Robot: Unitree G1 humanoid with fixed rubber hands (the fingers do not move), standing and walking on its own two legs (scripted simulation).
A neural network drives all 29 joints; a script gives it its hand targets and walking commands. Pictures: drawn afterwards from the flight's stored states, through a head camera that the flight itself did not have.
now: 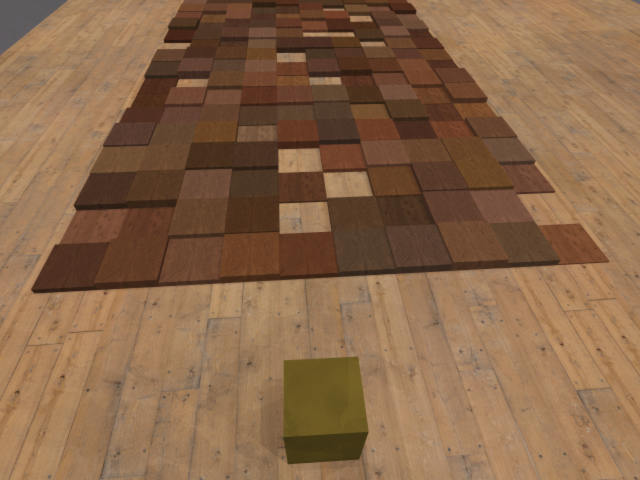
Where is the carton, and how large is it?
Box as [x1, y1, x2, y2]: [284, 357, 368, 463]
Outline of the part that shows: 357,357 284,360 284,443 288,463 359,458 368,430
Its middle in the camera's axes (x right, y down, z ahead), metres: +0.00 +0.48 +1.10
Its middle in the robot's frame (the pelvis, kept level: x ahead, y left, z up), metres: +0.46 -0.01 -0.66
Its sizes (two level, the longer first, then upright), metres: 0.210 0.200 0.250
